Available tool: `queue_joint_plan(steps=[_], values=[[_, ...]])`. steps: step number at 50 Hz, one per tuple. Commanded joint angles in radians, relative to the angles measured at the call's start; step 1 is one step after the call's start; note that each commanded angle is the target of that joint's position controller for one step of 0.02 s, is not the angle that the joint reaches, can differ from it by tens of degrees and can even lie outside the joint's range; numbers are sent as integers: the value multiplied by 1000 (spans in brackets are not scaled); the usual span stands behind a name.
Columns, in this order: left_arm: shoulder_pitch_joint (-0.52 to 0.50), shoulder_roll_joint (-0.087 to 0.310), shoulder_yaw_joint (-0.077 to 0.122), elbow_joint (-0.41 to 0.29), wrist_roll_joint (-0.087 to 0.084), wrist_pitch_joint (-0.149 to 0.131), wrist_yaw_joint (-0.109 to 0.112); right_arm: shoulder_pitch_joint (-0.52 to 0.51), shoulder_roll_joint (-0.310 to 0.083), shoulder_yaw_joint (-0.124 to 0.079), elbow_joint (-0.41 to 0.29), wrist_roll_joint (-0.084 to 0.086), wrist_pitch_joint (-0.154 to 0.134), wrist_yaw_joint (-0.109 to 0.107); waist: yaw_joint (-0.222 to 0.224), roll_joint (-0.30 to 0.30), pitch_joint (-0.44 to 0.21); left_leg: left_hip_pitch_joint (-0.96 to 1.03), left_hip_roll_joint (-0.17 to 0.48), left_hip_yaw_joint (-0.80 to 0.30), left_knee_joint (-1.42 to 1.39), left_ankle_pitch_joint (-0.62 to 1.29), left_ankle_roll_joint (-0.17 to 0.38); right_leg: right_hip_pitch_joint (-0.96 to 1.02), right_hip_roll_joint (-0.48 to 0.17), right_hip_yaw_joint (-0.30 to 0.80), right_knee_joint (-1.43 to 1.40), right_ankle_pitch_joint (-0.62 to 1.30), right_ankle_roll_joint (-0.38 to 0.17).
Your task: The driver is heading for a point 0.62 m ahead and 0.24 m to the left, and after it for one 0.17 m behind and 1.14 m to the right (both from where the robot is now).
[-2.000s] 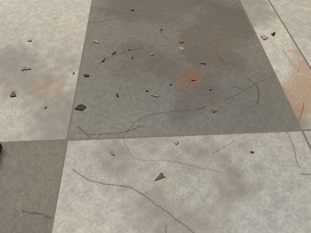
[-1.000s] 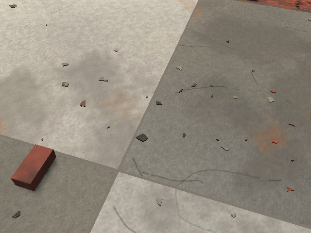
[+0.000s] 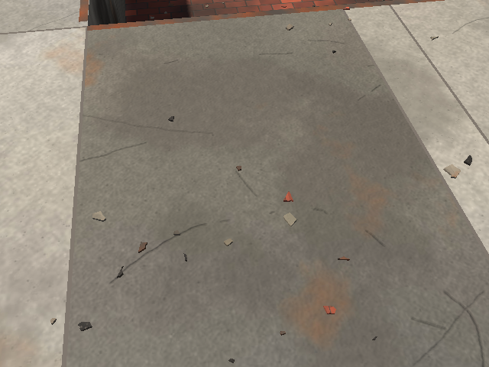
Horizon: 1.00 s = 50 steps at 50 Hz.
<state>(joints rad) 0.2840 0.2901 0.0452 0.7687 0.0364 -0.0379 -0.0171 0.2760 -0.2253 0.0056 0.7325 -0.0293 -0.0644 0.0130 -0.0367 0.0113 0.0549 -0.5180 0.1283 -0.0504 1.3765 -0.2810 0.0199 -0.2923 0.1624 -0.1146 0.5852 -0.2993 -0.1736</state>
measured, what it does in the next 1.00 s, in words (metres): walks ahead: left foot, then right foot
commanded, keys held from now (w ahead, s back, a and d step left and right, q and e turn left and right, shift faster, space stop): w+q+shift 0.50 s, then e+shift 0.50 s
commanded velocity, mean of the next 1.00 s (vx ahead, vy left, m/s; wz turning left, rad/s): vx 0.71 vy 0.00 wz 0.18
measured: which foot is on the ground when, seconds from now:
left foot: up 0.00-0.30, down 0.32-0.74, up 0.76-1.00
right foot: down 0.00-0.32, up 0.34-0.70, down 0.72-1.00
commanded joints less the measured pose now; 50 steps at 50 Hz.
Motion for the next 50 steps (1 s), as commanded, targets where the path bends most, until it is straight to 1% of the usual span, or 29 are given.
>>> queue_joint_plan(steps=[1, 4, 9, 12, 14, 15, 16, 17, 18, 19, 20, 22, 23, 25, 27, 29, 31, 32, 34, 36, 37, 38, 39, 40, 41, 42, 44, 47, 50], values=[[34, 107, 29, -35, -8, -70, 0, 84, -117, -34, -2, 12, 43, 19, -12, 18, 33, -110, 35, -38, -102, 77, 9, -6, -326, 314, -455, 79, -17], [83, 94, 22, -8, -22, -91, -17, -57, -87, -33, -29, 38, 39, 26, 33, -39, 100, -175, -25, -2, -331, 273, 42, 41, -242, 92, -491, 435, 102], [120, 82, 1, 26, -29, -115, 8, -173, -68, -20, -36, 30, 9, 55, 56, -38, 59, -85, -112, 187, -646, 513, 104, 235, -243, -76, -506, 941, 173], [87, 150, 14, 26, -18, -98, 54, -79, -131, -36, 1, 23, 22, 55, -21, -115, -44, 57, -206, 253, -711, 443, 131, 418, -299, -112, -331, 1419, 204], [10, 201, 33, 5, 4, -59, 79, 189, -212, -71, 74, 21, 39, 42, -172, -141, -157, 304, -262, 243, -695, 278, 166, 410, -337, -102, 29, 1606, 207], [-85, 223, 42, -21, 15, -40, 82, 422, -258, -98, 136, 20, 44, 30, -299, -117, -212, 511, -221, 143, -738, 195, 230, 271, -332, -85, 388, 1488, 194], [-161, 169, 32, -28, 15, -36, 61, 496, -270, -117, 170, 39, 49, 13, -334, 36, -162, 630, -172, 63, -813, 166, 278, 52, -166, -99, 844, 651, 171], [-156, -32, -24, -107, 24, -60, 39, 381, -270, -111, 171, 25, 55, 9, -140, 274, -77, 765, -86, -209, -667, 327, 355, -444, -38, 27, 1167, -225, 190], [-59, -32, -48, -185, -8, -83, 25, 270, -285, -110, 113, 10, 52, 3, -47, 247, -231, 858, 74, -655, -934, 8, 499, -623, -63, 221, 1187, -223, 192], [-88, 52, -48, -178, 13, -108, 16, 223, -234, -111, 73, 6, 50, -3, -47, 37, -166, 737, 110, -764, -1147, -273, 455, -618, -127, 259, 1038, -114, 160], [-111, 88, -39, -166, 19, -111, 10, 175, -199, -103, 77, 5, 46, -3, 6, -106, -58, 555, 82, -694, -1195, -308, 390, -557, -176, 242, 912, -41, 155], [-125, 85, -49, -173, 50, -71, 12, 145, -204, -97, 71, 13, 15, -9, 66, -137, 34, 321, 3, -573, -1212, -168, 354, -453, -229, 226, 756, -42, 192], [-133, 77, -55, -176, 51, -46, 10, 137, -197, -92, 73, 17, 1, -9, 81, -135, 64, 210, -39, -496, -1233, -132, 339, -395, -253, 204, 668, -35, 212], [-235, 67, -65, -224, 37, -30, 2, 138, -221, -99, 67, 22, -19, -5, 53, -84, 89, 95, -104, -388, -1265, 51, 323, -312, -270, 146, 459, 82, 237], [-299, 15, -84, -240, 16, -41, -9, 170, -192, -94, 96, 38, -26, -5, 11, -50, 95, 121, -161, -223, -1208, 485, 244, -231, -253, 78, 209, 309, 221], [-341, -30, -93, -230, 7, -51, -13, 281, -169, -88, 144, 58, -34, 1, -76, -25, 39, 250, -167, -146, -1173, 761, 154, -160, -190, 15, 43, 517, 177], [-362, -20, -86, -220, 0, -56, -6, 315, -175, -85, 168, 43, -37, -2, -111, 43, 10, 410, -149, -117, -1150, 838, 113, -168, -150, -8, -49, 554, 136], [-457, 32, -47, -274, -60, -94, -1, 341, -118, -64, 174, 57, -22, -24, -129, 58, -27, 463, -116, -152, -1053, 792, 86, -144, -109, 41, -102, 532, 134], [-335, 88, -14, -238, -67, -118, -6, 293, -180, -70, 173, 29, -1, -49, -25, 131, -118, 611, -76, -125, -925, 959, 49, -94, -58, 34, -136, 530, 108], [73, 120, 10, -102, -60, -118, -9, 89, -221, -77, 108, -7, 8, -55, 206, 136, -264, 504, -102, -50, -519, 948, -9, 261, -125, 111, -183, 708, 70], [187, 175, 10, -56, -32, -109, -11, 93, -109, -51, 52, -63, 3, -52, 161, -178, -369, 188, -234, -2, -99, -7, -60, 594, -308, 339, -13, 1132, 10], [156, 188, 16, -80, 4, -111, -26, 339, -54, -23, 66, 6, -12, -23, 65, -303, -579, -129, -282, -132, 199, -352, -107, 914, -567, 853, -47, 1093, -249], [60, 183, 42, -140, -6, -92, -17, 257, -160, -34, 51, 22, -20, -15, 124, -156, -576, -163, -222, -179, 237, -234, -97, 827, -521, 874, -130, 883, -240], [-38, 145, 36, -168, -28, -72, -4, 105, -207, -48, -4, 31, -26, -17, 107, -36, -417, -200, -179, -165, 176, -174, -79, 652, -461, 750, -156, 720, -197], [-88, 131, 29, -176, -46, -58, -1, 13, -211, -52, -31, 10, -26, -25, 73, 108, -276, -179, -168, -120, 107, -157, -71, 425, -385, 668, -213, 671, -155], [-88, 145, 30, -176, -49, -52, 1, -10, -201, -56, -57, 0, -20, -33, 40, 113, -206, -162, -163, -110, 52, -146, -72, 280, -349, 632, -244, 668, -150], [-87, 134, 31, -168, -44, -40, 0, 9, -165, -52, -84, -4, -2, -40, -9, 28, -145, -98, -150, -105, -82, -146, -77, 109, -279, 567, -274, 699, -128], [-74, 163, 44, -155, -47, -18, 18, -42, -119, -41, -115, -3, 14, -59, -18, -20, -169, -21, -184, -67, -339, -82, -102, -22, -213, 509, -249, 808, -96], [-49, 199, 61, -154, -68, 23, 51, -118, -134, -46, -136, 11, 32, -67, -3, -69, -242, 0, -219, -97, -466, 54, -119, 6, -193, 551, -213, 683, -20]])
Velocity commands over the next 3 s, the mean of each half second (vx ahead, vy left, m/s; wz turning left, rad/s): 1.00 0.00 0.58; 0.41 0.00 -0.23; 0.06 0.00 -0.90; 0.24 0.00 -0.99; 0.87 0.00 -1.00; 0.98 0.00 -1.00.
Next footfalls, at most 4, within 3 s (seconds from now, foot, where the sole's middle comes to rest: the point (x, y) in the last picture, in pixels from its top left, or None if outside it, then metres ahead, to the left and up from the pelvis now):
0.32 left None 0.46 0.08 -0.75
0.72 right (213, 226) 0.92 0.09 -0.75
1.24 left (160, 204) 1.01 0.26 -0.75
1.76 right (234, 236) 0.87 0.03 -0.75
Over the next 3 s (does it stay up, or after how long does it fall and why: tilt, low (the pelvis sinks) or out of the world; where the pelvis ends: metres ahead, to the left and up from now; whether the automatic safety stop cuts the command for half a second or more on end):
stays up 1.26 -0.61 0.00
